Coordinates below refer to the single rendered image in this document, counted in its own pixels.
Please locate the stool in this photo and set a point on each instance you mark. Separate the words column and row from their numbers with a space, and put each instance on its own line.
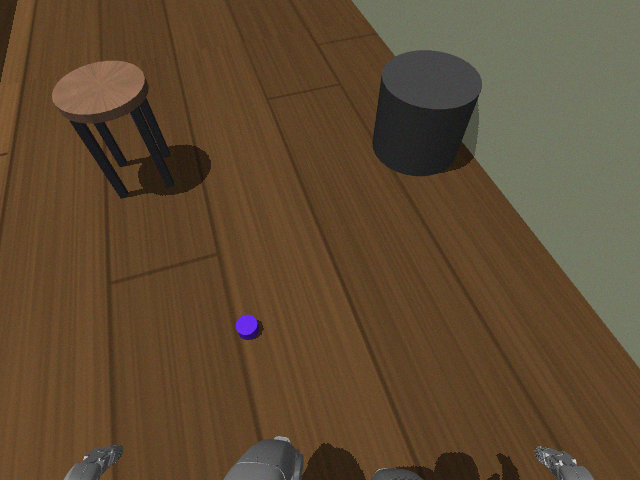
column 104, row 91

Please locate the right robot hand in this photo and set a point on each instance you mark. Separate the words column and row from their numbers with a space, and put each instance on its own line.
column 562, row 465

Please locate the left robot hand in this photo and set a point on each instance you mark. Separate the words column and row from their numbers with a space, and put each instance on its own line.
column 95, row 463

